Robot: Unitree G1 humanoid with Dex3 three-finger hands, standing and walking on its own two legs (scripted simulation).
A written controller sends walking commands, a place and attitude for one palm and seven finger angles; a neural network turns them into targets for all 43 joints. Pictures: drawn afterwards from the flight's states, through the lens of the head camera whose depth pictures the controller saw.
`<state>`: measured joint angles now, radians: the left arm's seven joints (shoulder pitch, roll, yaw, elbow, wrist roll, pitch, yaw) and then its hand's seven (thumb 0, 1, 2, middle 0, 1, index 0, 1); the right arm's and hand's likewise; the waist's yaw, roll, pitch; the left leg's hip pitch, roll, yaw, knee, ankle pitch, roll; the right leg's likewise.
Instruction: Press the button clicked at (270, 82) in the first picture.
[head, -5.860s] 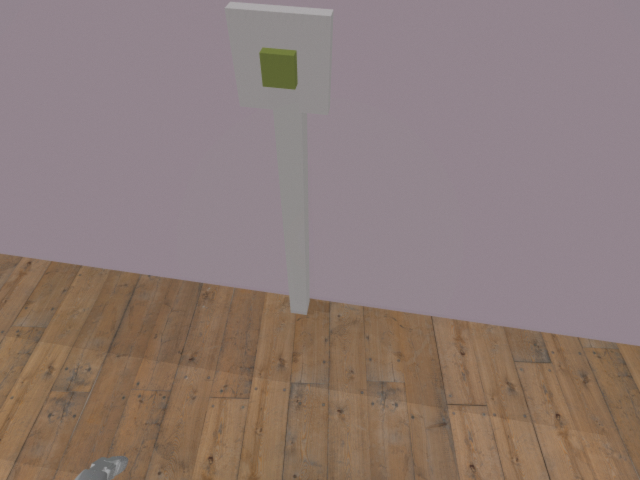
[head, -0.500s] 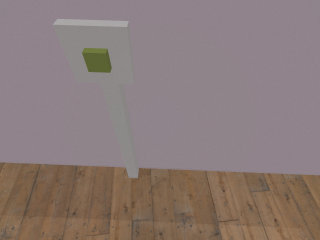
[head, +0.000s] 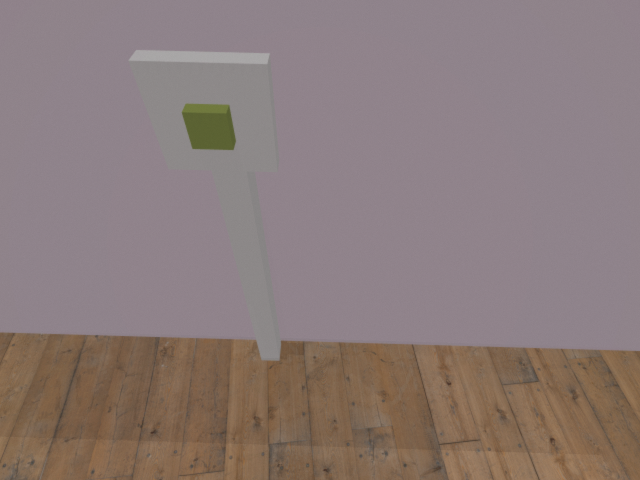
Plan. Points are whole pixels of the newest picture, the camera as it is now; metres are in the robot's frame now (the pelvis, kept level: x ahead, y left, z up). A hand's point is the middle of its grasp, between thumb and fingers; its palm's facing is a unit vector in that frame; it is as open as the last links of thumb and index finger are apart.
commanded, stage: look again from close up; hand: left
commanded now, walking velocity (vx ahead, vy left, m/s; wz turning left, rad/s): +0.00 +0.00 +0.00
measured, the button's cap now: (210, 126) +0.54 +0.19 +0.15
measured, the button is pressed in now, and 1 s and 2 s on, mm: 0 0 0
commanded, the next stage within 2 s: raise the hand and make a fist in 0.48 s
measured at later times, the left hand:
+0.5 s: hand out of the picture +0.04 +0.16 -0.18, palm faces +0.00 -0.98 -0.20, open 7.3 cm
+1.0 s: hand (197, 461) +0.15 +0.15 -0.02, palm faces +0.10 -1.00 -0.01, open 5.4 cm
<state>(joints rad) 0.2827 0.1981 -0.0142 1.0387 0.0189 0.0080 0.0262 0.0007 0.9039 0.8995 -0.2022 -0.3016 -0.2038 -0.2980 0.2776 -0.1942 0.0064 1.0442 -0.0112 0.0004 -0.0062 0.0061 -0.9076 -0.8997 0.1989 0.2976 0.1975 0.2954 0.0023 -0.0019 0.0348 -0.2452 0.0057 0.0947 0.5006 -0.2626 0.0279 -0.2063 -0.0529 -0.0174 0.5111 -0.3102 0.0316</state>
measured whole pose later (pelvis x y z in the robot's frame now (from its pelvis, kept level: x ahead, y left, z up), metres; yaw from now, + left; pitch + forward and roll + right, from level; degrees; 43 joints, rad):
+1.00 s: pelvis -0.03 -0.05 -0.06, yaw +3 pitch +9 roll +1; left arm 0.45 0.18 0.19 0.11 -0.28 -0.44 -0.33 0.00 0.90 0.90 -0.55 -0.68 -0.55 -0.68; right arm 0.13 -0.27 -0.08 0.53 0.04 -0.22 -0.05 0.01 -0.90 -0.90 0.20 0.30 0.20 0.30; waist 0.02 -0.01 -0.12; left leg -0.71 0.06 0.01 0.97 -0.42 -0.04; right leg -0.66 -0.03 -0.09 1.01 -0.52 -0.04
